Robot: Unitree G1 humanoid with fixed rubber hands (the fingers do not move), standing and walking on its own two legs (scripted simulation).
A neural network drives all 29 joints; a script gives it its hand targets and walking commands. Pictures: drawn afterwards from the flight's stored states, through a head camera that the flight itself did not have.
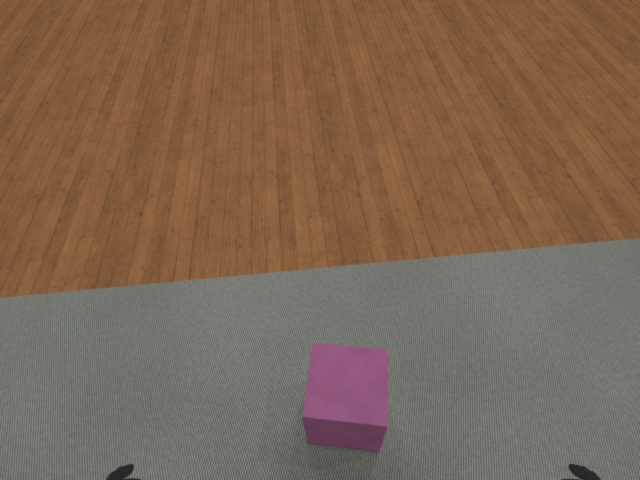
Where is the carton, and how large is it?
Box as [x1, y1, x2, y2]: [302, 343, 387, 451]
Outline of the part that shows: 312,343 302,413 302,419 307,442 314,444 379,451 387,426 387,350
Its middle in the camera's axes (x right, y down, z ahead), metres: +0.08 +0.44 +1.11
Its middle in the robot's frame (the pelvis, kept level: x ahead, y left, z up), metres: +0.45 -0.02 -0.66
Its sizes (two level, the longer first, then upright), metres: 0.210 0.200 0.250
